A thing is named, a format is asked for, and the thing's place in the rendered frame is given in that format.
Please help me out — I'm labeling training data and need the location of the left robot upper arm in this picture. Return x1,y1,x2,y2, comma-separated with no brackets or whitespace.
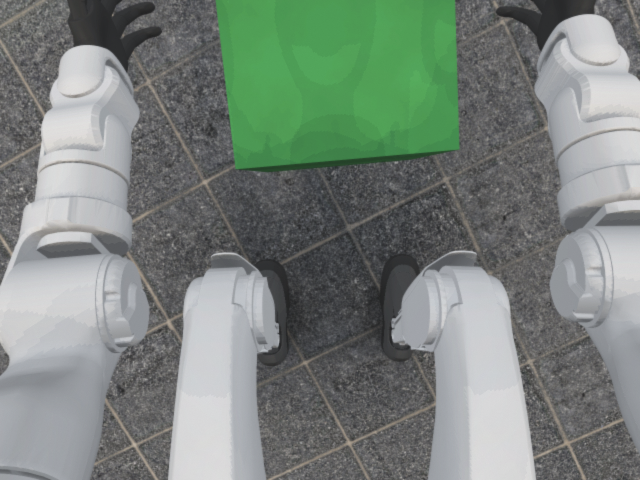
0,253,149,480

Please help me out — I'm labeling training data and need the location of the robot right forearm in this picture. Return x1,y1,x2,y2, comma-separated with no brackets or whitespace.
534,14,640,232

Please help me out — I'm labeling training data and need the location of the carton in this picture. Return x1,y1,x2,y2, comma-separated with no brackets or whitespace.
216,0,459,172

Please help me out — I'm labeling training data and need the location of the left robot foot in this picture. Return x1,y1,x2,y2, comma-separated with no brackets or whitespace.
254,259,290,366

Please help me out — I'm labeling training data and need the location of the left robot thigh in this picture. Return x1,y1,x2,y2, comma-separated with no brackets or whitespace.
168,267,273,480

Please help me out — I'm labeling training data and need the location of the robot left forearm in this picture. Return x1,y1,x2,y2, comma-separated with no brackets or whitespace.
0,45,140,354

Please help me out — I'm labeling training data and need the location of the right robot upper arm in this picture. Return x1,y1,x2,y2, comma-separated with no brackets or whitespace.
549,226,640,455

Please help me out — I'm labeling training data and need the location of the left robot hand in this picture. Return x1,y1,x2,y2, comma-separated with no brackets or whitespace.
67,0,162,73

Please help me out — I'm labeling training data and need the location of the right robot hand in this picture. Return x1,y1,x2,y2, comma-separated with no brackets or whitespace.
496,0,596,51

